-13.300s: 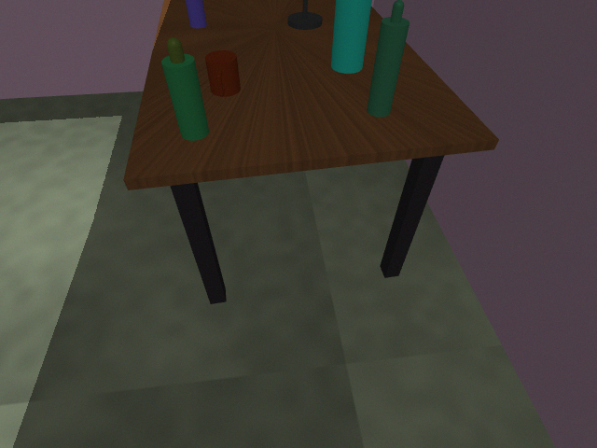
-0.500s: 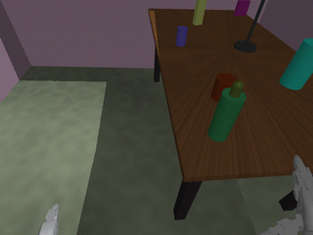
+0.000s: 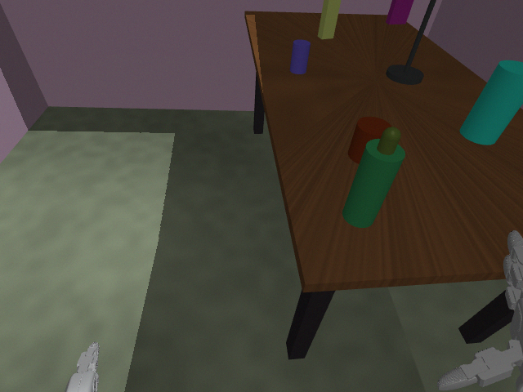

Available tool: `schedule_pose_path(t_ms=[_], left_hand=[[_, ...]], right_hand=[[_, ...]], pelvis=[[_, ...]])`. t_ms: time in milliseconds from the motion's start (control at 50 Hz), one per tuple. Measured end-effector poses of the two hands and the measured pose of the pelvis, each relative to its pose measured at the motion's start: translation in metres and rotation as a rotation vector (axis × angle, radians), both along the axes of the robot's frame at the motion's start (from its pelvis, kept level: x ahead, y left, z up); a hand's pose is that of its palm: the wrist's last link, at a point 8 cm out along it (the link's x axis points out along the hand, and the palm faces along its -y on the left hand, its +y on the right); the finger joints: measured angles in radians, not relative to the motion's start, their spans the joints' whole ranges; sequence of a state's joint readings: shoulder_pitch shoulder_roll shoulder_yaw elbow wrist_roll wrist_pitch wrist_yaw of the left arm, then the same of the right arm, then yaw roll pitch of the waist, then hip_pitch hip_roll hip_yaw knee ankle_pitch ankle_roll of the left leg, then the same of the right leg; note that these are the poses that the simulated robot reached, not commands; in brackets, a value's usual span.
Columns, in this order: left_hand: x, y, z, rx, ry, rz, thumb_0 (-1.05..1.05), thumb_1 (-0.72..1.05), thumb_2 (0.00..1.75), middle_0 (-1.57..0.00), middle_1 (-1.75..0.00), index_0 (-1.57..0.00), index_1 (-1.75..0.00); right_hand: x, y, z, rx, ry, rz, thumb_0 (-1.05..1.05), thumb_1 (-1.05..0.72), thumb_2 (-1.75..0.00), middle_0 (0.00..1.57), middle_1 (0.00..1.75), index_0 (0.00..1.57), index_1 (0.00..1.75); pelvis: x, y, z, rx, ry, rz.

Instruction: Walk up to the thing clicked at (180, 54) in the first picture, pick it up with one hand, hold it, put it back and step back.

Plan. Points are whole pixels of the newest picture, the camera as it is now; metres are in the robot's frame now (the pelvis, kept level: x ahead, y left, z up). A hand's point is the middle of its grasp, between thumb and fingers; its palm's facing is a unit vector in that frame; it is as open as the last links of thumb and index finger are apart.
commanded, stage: rise first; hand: right
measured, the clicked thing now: (373, 177) +0.50 -0.24 +0.06
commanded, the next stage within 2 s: go down in 0.12 s
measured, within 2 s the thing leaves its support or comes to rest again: neither
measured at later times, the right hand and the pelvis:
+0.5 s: hand (495, 303) +0.21 -0.29 +0.11, palm faces +0.41 +0.84 -0.36, open 17.3 cm; pelvis +0.01 +0.00 +0.00, yaw +0 degrees
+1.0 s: hand (502, 241) +0.30 -0.36 +0.11, palm faces +0.23 +0.97 -0.06, open 17.6 cm; pelvis +0.01 -0.01 -0.01, yaw +0 degrees
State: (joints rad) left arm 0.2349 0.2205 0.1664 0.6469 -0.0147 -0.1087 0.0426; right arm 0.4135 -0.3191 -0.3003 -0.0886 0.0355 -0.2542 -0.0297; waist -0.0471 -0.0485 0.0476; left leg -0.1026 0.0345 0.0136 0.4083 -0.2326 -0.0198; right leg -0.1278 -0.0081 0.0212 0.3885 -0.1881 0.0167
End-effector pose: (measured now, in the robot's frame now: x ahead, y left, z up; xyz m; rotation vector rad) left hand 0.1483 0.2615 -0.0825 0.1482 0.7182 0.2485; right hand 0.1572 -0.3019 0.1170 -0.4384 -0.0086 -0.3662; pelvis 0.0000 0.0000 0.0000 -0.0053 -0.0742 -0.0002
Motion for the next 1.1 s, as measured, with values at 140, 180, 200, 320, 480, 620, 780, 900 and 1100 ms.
schedule_pose_path(t_ms=[140, 180, 200, 320, 480, 620, 780, 900, 1100], left_hand=[[-0.004, 0.002, -0.001, 0.001, 0.011, 0.012, -0.01, -0.55, 0.06, -0.06, -0.05, -0.05, -0.06], [-0.005, 0.002, -0.003, 0.000, 0.020, 0.009, -0.01, -0.55, 0.07, -0.06, -0.05, -0.05, -0.06], [-0.005, 0.001, -0.004, -0.001, 0.025, 0.008, -0.01, -0.55, 0.07, -0.06, -0.05, -0.05, -0.06], [0.000, -0.004, -0.007, -0.008, 0.030, -0.008, -0.01, -0.54, 0.06, -0.06, -0.05, -0.05, -0.06], [0.015, 0.001, 0.005, 0.013, -0.033, 0.002, -0.01, -0.54, 0.05, -0.06, -0.04, -0.05, -0.05], [0.012, 0.002, 0.000, 0.040, 0.010, 0.005, -0.01, -0.54, 0.04, -0.06, -0.04, -0.05, -0.05], [0.010, -0.007, 0.004, 0.069, -0.015, 0.012, -0.01, -0.53, 0.03, -0.06, -0.04, -0.05, -0.04], [-0.004, -0.008, -0.004, 0.084, 0.034, 0.034, -0.01, -0.53, 0.03, -0.06, -0.04, -0.05, -0.04], [0.007, -0.015, -0.002, 0.132, 0.037, -0.017, -0.01, -0.54, 0.04, -0.06, -0.05, -0.06, -0.05]], right_hand=[[-0.003, -0.004, 0.006, -0.017, -0.019, 0.002, -0.01, 0.56, -0.04, 0.05, 0.05, 0.06, 0.06], [-0.004, -0.004, 0.007, -0.023, -0.023, 0.002, -0.01, 0.56, -0.04, 0.05, 0.05, 0.06, 0.06], [-0.004, -0.005, 0.008, -0.026, -0.025, 0.001, -0.01, 0.56, -0.04, 0.05, 0.05, 0.06, 0.06], [-0.006, -0.004, 0.012, -0.047, -0.048, 0.006, -0.01, 0.54, -0.05, 0.05, 0.05, 0.06, 0.06], [0.006, -0.021, 0.011, 0.000, -0.106, -0.024, -0.01, 0.51, -0.05, 0.05, 0.05, 0.06, 0.06], [0.035, -0.044, 0.008, 0.097, -0.091, 0.015, -0.01, 0.52, -0.05, 0.04, 0.05, 0.05, 0.06], [0.088, -0.072, 0.012, 0.255, -0.082, 0.105, -0.01, 0.53, -0.05, 0.04, 0.05, 0.05, 0.05], [0.108, -0.092, 0.006, 0.357, -0.030, 0.135, -0.01, 0.56, -0.05, 0.03, 0.05, 0.05, 0.05], [0.115, -0.101, -0.004, 0.391, -0.025, 0.165, -0.01, 0.57, -0.06, 0.02, 0.05, 0.04, 0.05]], pelvis=[[-0.001, -0.001, 0.000, 0.001, 0.001, 0.002], [-0.001, -0.001, 0.000, 0.001, 0.003, 0.003], [-0.001, -0.001, 0.000, 0.002, 0.004, 0.003], [0.001, -0.001, -0.001, 0.002, 0.015, 0.002], [0.005, 0.002, -0.002, 0.002, 0.015, -0.007], [0.004, 0.002, -0.002, 0.004, 0.027, -0.013], [0.004, 0.000, -0.003, 0.005, 0.059, -0.008], [0.009, -0.005, -0.004, 0.008, 0.092, 0.003], [0.013, -0.011, -0.006, 0.015, 0.115, 0.005]])
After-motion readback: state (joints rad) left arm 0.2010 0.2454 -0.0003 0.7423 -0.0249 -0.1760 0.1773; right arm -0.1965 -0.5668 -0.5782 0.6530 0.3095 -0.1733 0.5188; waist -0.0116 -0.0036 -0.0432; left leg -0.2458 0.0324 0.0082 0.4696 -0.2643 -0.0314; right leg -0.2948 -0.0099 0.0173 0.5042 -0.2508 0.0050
